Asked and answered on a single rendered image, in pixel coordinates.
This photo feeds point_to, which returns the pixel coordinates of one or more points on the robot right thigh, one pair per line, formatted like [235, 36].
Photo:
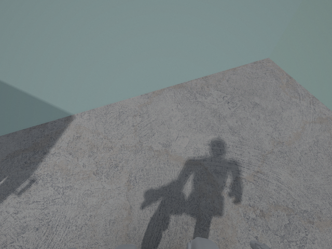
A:
[201, 243]

